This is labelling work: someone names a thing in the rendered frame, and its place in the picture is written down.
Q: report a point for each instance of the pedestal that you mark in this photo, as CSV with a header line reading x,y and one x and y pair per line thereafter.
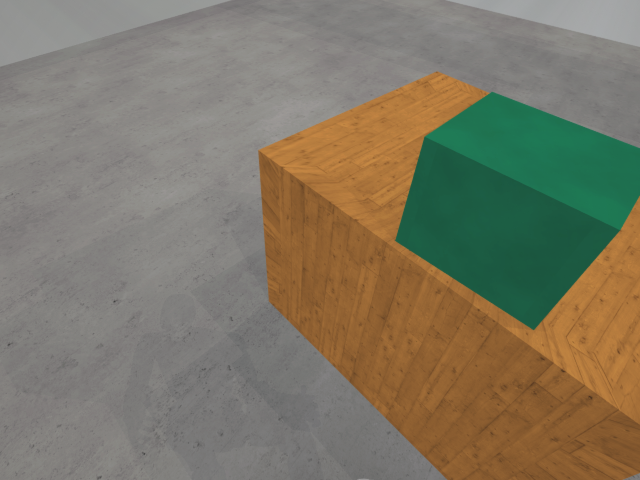
x,y
478,393

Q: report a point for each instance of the carton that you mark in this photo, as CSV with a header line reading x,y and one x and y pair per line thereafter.
x,y
516,203

